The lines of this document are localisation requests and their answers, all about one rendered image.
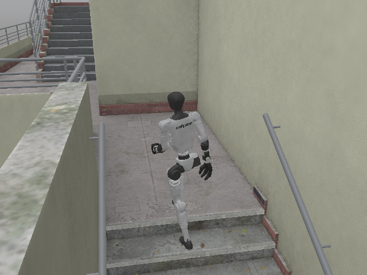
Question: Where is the robot right hand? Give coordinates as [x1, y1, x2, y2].
[199, 163, 212, 180]

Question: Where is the robot left hand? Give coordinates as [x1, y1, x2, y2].
[151, 143, 159, 154]

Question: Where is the humanoid robot head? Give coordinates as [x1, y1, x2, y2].
[167, 92, 189, 120]

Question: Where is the left robot upper arm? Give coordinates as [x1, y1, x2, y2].
[158, 119, 170, 151]

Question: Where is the right robot forearm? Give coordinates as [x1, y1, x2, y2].
[201, 140, 210, 163]

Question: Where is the right robot upper arm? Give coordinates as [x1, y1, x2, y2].
[189, 112, 208, 143]

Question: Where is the left robot forearm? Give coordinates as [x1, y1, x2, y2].
[153, 144, 164, 153]

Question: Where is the left robot foot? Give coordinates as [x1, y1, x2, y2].
[179, 236, 193, 250]

